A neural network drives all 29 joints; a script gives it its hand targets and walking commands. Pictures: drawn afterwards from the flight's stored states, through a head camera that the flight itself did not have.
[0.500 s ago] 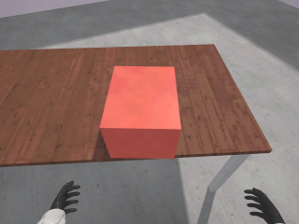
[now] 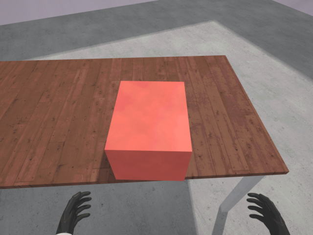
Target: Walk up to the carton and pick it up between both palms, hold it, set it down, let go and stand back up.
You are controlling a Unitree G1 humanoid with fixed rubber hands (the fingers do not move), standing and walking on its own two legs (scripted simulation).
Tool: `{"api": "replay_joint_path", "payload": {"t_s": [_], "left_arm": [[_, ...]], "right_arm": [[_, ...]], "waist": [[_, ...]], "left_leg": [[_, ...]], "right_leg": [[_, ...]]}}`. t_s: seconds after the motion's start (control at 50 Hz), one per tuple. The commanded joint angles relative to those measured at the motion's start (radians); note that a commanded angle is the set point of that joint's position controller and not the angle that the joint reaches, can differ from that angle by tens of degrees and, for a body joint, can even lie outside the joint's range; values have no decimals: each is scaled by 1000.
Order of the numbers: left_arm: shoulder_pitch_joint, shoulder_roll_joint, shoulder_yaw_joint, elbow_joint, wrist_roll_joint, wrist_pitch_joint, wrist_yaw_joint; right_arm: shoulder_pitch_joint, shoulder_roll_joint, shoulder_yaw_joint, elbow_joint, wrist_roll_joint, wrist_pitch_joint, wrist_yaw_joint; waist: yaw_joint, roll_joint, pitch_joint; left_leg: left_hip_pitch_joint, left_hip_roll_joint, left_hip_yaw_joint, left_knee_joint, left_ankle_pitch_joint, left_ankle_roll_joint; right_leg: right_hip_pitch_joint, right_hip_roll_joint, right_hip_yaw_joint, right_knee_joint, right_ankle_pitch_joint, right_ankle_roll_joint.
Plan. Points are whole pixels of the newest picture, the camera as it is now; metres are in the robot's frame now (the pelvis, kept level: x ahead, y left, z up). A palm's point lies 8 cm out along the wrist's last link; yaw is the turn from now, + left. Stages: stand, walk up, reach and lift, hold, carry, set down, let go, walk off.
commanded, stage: reach and lift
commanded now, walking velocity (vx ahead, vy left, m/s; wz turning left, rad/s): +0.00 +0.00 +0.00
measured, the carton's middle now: (151, 128) +0.47 +0.03 -0.06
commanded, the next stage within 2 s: none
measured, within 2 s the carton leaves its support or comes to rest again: neither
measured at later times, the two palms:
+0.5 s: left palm (74, 228) +0.17 +0.21 -0.03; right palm (272, 227) +0.15 -0.25 -0.03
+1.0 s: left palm (81, 190) +0.24 +0.20 +0.00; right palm (259, 186) +0.24 -0.24 +0.00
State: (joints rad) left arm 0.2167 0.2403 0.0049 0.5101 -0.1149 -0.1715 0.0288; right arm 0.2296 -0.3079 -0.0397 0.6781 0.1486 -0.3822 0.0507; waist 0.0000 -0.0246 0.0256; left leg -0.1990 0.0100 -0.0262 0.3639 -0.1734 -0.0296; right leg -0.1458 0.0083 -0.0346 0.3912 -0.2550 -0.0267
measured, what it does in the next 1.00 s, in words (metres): stands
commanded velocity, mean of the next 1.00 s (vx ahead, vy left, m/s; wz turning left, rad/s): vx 0.00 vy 0.00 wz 0.00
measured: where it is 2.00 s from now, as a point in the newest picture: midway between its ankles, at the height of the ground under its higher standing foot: outside the picture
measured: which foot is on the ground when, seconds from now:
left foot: down 0.00-1.00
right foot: down 0.00-1.00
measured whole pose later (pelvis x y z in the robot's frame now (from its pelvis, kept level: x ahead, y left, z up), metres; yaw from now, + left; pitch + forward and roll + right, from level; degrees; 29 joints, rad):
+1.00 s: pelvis +0.00 +0.00 -0.01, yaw +0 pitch -2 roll +1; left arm 0.04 0.22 -0.08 0.48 -0.22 -0.22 0.08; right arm 0.04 -0.29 0.02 0.53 0.27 -0.28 0.04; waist 0.00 -0.02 0.00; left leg -0.19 0.01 -0.03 0.45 -0.22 -0.03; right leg -0.14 0.01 -0.03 0.47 -0.30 -0.03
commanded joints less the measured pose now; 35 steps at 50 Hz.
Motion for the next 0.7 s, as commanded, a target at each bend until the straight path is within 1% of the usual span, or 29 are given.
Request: {"api": "replay_joint_path", "payload": {"t_s": [0.0, 0.02, 0.04, 0.06, 0.08, 0.1, 0.14, 0.18, 0.22, 0.24, 0.26, 0.28, 0.3, 0.34, 0.36, 0.38, 0.4, 0.42, 0.44, 0.46, 0.48, 0.5, 0.52, 0.54, 0.56, 0.58, 0.6, 0.62, 0.68], "left_arm": [[31, 97, 44, -131, -2, -121, -4], [37, 83, 40, -109, 8, -127, -5], [65, 74, 24, -102, -1, -143, -4], [54, 84, 12, -140, -17, -172, -3], [54, 88, 23, -92, -17, -182, -10], [72, 76, 17, -93, -17, -192, -13], [86, 64, 6, -75, -20, -221, -19], [117, 56, -18, -141, -38, -259, -16], [81, 75, -32, -147, -63, -294, -18], [82, 78, -10, -142, -28, -308, -11], [81, 79, -11, -129, -32, -314, -14], [49, 86, -22, -128, -37, -322, -18], [60, 58, -50, -125, -43, -323, -12], [-10, 63, -57, -113, -60, -329, -6], [-30, 58, -77, -103, -69, -337, 7], [-54, 63, -95, -128, -89, -344, 19], [-88, 59, -104, -163, -106, -348, 33], [-114, 74, -97, -131, -103, -349, 36], [-152, 78, -74, -114, -90, -347, 49], [-201, 66, -101, -112, -107, -335, 60], [-175, 58, -104, -91, -112, -328, 55], [-213, 53, -107, -99, -102, -321, 64], [-225, 56, -114, -92, -109, -309, 61], [-241, 77, -98, -102, -111, -297, 63], [-249, 69, -101, -110, -118, -292, 80], [-212, 34, -122, -92, -111, -275, 77], [-206, 33, -121, -112, -118, -261, 77], [-218, 46, -96, -104, -105, -243, 74], [-230, 49, -98, -126, -103, -205, 67]], "right_arm": [[44, -16, 4, -138, 80, -94, 1], [55, -21, 1, -107, 87, -95, 1], [45, -11, 18, -135, 110, -109, 7], [37, -34, -4, -159, 97, -125, 5], [33, -43, -1, -151, 103, -131, 9], [50, -6, 24, -119, 104, -130, 2], [66, -15, 20, -118, 114, -144, 0], [82, 5, 25, -196, 129, -173, 5], [53, -2, 24, -192, 141, -194, 1], [59, 9, 53, -199, 143, -200, 7], [60, -7, 46, -194, 140, -199, 9], [35, -2, 51, -184, 130, -192, 9], [51, 11, 47, -182, 138, -196, 11], [-25, 6, 42, -198, 146, -184, 18], [-21, 7, 39, -179, 139, -181, 26], [-62, 2, 22, -232, 140, -179, 31], [-68, -7, 13, -228, 139, -173, 34], [-81, 12, 23, -216, 137, -170, 32], [-123, 15, 28, -241, 138, -152, 31], [-150, 6, 19, -218, 122, -128, 35], [-155, 4, 11, -221, 125, -118, 27], [-157, 15, 15, -202, 129, -103, 31], [-161, -9, 15, -216, 131, -96, 27], [-192, -1, 3, -270, 120, -90, 18], [-196, -14, 5, -258, 131, -79, 27], [-198, -34, -2, -227, 122, -60, 28], [-198, -19, -8, -266, 123, -62, 25], [-201, -29, 21, -274, 128, -55, 19], [-214, -36, 1, -258, 131, -28, 7]], "waist": [[-3, -32, -182], [-16, -15, -184], [-3, -11, -175], [-11, -24, -219], [-13, -21, -190], [-5, -26, -166], [-17, -38, -168], [-22, -27, -226], [-25, -44, -185], [3, 10, -192], [-6, -11, -156], [-13, -19, -134], [-15, 4, -135], [-15, -29, -99], [-16, 9, -96], [-33, -10, -85], [-24, 8, -127], [-30, -20, -101], [-6, 4, -67], [-36, -11, -61], [-21, -25, -39], [-35, -14, -49], [-43, -58, -79], [-24, -70, -76], [-28, -13, -119], [-30, -3, -104], [-37, -40, -123], [-22, -47, -112], [-34, -22, -143]], "left_leg": [[285, -39, 60, 18, 334, -9], [305, -38, 49, 20, 340, -10], [301, -38, 40, 23, 352, -14], [324, -36, 41, 31, 362, -17], [324, -29, 43, 30, 335, -15], [303, -35, 44, 33, 337, -9], [314, -41, 37, 38, 339, -6], [339, -37, 36, 47, 377, -12], [315, -34, 28, 67, 353, -14], [294, -36, 29, 61, 345, -14], [291, -37, 41, 61, 309, -9], [264, -33, 26, 51, 253, -3], [256, -33, 23, 46, 219, -6], [228, -22, 25, 29, 78, 9], [196, -17, 27, 23, 29, -1], [168, -10, 20, 23, -18, 1], [156, -10, 28, 26, -6, -11], [130, -19, 24, 40, -38, 1], [96, -20, 32, 29, -90, 7], [69, -14, 28, 22, -151, 5], [101, -24, 26, 29, -172, 2], [98, -25, 20, 46, -175, -1], [162, -33, 12, 71, -172, -2], [118, -41, 28, 66, -156, 7], [87, -21, 33, 55, -102, 7], [101, 1, 28, 29, -87, 0], [101, -7, 18, 40, -57, 9], [105, -14, 24, 42, -10, 10], [147, -15, 25, 37, 43, 2]], "right_leg": [[-2, 3, 85, -94, 370, 23], [-26, 7, 82, -94, 377, 25], [-19, 17, 77, -91, 351, 19], [-12, 14, 72, -88, 346, 22], [-52, 14, 70, -89, 316, 19], [-13, 1, 88, -88, 350, 23], [-32, 10, 84, -90, 333, 24], [-18, 21, 76, -83, 342, 22], [-63, 15, 75, -76, 312, 18], [-51, 11, 85, -71, 291, 11], [-71, 7, 84, -81, 268, 20], [-70, 12, 82, -86, 189, 10], [-79, 7, 85, -85, 157, 2], [-138, 3, 81, -94, 6, -4], [-135, 2, 80, -86, -26, -9], [-149, 2, 66, -77, -58, -16], [-119, 2, 67, -65, -45, -23], [-147, -5, 79, -66, -66, -11], [-140, -18, 92, -66, -115, -14], [-159, -14, 89, -60, -153, -13], [-202, -37, 91, -70, -169, -28], [-225, -47, 96, -68, -171, -34], [-285, -57, 105, -86, -186, -36], [-254, -62, 117, -75, -160, -29], [-166, -26, 90, -37, -59, -11], [-141, -9, 69, -35, -41, -11], [-130, -12, 79, -32, 14, -6], [-112, -12, 88, -34, 66, 7], [-98, -13, 84, -37, 106, 10]]}}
